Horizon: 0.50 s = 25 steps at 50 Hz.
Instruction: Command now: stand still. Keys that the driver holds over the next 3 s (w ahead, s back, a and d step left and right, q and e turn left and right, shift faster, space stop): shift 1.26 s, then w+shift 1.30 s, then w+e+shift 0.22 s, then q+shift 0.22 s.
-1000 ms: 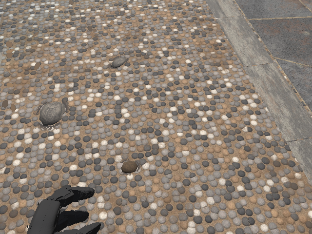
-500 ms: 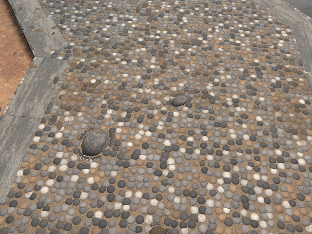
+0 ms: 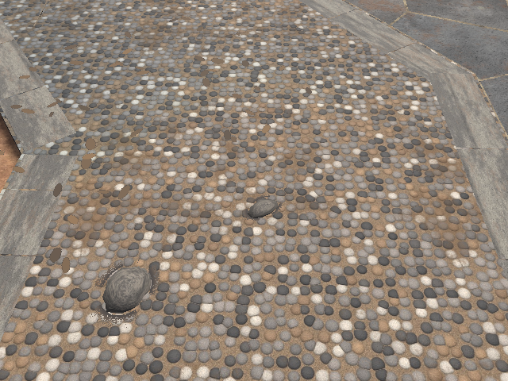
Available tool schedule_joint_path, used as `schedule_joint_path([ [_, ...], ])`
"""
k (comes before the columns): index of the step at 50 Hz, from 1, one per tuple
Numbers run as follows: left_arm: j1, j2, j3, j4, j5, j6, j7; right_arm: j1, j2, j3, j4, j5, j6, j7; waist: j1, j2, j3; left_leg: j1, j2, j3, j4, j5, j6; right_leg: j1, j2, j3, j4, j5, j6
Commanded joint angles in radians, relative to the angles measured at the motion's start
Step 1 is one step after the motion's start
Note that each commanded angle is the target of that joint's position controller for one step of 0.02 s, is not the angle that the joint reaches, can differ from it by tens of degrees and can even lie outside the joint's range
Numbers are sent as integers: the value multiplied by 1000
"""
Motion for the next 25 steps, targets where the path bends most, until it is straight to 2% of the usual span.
schedule_joint_path([
  [1,47,90,17,-6,0,-8,4,7,-77,-13,-6,1,-8,-7,12,-3,42,64,99,-125,-69,-31,18,-99,-111,114,-123,-10,-44],
  [12,83,55,6,58,-1,-13,11,31,-57,-8,78,3,-1,-17,8,-5,44,104,108,-119,-56,38,19,-78,-108,100,-119,63,-42],
  [25,119,20,0,106,0,-14,19,35,-22,-4,135,4,4,-24,10,-11,61,111,110,-111,-49,66,15,-58,-107,95,-117,98,-41],
])
Next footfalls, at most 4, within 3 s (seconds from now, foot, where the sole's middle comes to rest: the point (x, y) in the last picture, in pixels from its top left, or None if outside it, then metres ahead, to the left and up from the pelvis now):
1.62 left None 0.26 0.14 -0.78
2.10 right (265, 315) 0.73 -0.01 -0.78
2.56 left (214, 196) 1.20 0.16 -0.78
2.98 right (262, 124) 1.60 -0.03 -0.78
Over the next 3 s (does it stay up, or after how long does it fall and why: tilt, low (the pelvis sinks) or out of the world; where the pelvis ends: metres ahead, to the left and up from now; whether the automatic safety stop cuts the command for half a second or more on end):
stays up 1.40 0.06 -0.03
